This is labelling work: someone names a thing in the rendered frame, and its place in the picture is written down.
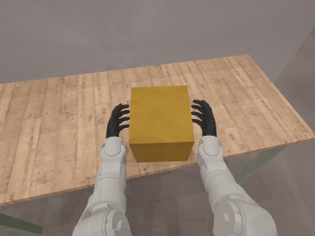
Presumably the left robot hand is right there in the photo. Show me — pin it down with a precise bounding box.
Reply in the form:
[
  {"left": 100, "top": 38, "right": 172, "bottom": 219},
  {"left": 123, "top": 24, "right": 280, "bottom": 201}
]
[{"left": 105, "top": 103, "right": 130, "bottom": 139}]

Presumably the right robot hand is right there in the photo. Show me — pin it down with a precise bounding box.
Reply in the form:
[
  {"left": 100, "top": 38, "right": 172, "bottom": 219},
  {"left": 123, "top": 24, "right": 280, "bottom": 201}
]
[{"left": 191, "top": 99, "right": 217, "bottom": 137}]

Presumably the robot right forearm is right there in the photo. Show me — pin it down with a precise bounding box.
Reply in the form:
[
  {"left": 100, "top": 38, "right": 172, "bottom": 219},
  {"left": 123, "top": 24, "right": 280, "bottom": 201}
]
[{"left": 196, "top": 135, "right": 260, "bottom": 214}]

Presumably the robot left forearm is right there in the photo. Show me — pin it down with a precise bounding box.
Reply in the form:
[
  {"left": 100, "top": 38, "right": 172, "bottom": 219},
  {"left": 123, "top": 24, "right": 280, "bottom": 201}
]
[{"left": 78, "top": 137, "right": 127, "bottom": 222}]

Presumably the table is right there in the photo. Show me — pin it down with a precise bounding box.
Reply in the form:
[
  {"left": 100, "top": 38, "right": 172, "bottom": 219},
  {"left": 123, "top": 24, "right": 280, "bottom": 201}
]
[{"left": 0, "top": 54, "right": 315, "bottom": 236}]

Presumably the robot left upper arm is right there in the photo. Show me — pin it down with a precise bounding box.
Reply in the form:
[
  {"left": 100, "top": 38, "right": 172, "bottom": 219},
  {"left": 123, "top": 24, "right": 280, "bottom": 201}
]
[{"left": 72, "top": 208, "right": 132, "bottom": 236}]

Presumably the robot right upper arm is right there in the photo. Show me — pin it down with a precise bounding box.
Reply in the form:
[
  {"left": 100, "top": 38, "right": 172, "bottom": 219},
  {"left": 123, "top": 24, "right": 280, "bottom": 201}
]
[{"left": 213, "top": 200, "right": 278, "bottom": 236}]

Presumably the carton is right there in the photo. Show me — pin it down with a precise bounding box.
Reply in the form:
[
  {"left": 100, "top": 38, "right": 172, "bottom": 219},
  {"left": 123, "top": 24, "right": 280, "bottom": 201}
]
[{"left": 129, "top": 85, "right": 195, "bottom": 163}]

